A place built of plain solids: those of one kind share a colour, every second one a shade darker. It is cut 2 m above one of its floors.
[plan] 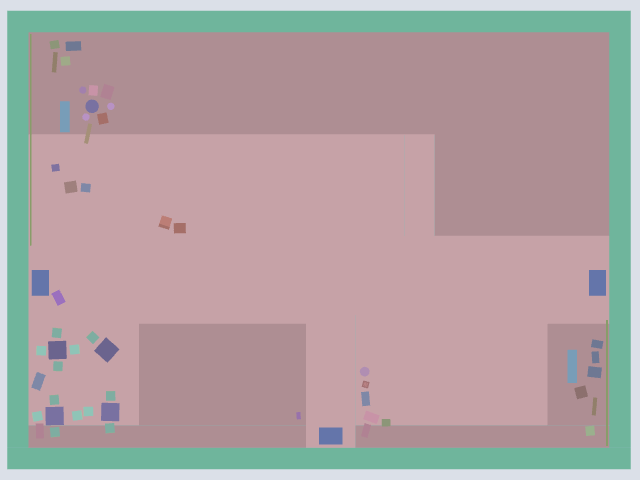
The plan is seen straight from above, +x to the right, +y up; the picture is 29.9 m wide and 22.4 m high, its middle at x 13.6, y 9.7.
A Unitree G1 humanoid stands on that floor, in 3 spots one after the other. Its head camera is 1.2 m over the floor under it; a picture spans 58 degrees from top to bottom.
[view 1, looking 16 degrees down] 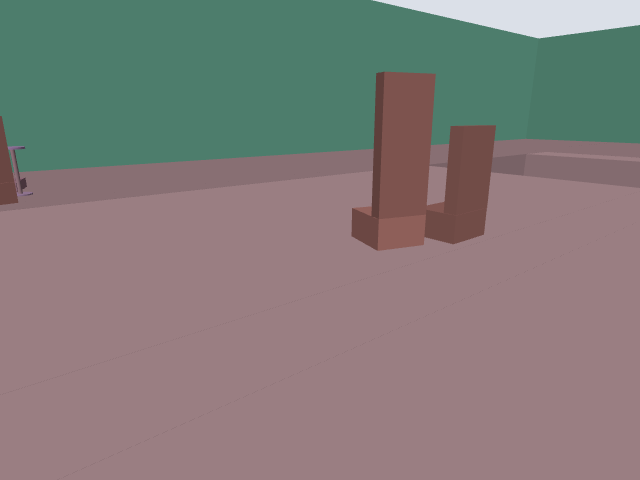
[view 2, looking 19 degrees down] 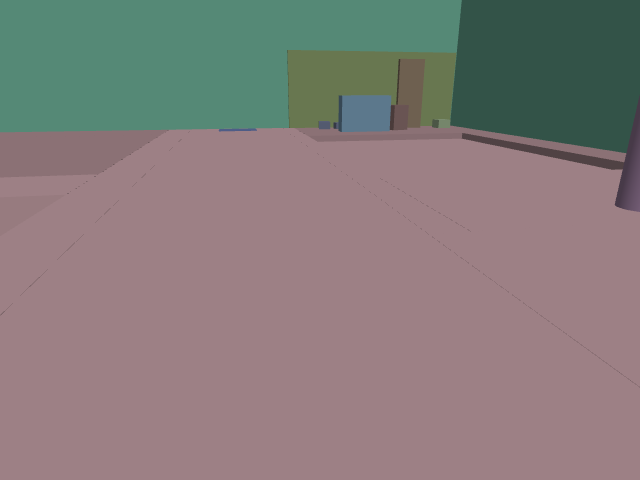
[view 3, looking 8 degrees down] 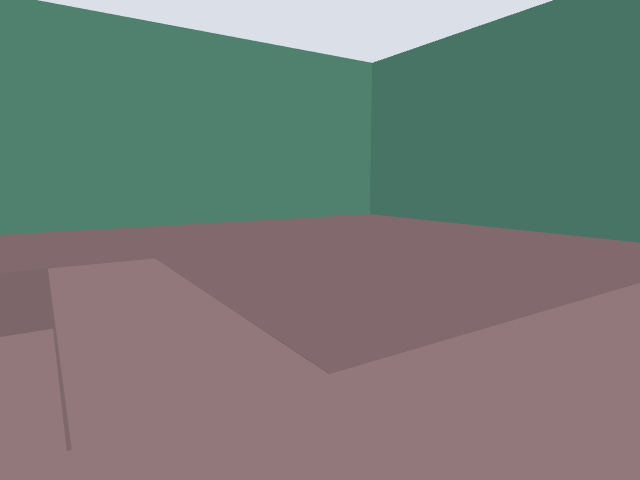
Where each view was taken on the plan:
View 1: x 3.25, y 7.70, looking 51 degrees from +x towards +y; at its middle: floor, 4.36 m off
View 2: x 11.86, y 7.84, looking -11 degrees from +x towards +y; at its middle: floor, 3.69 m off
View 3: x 17.51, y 7.79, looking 57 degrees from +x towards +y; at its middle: floor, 8.63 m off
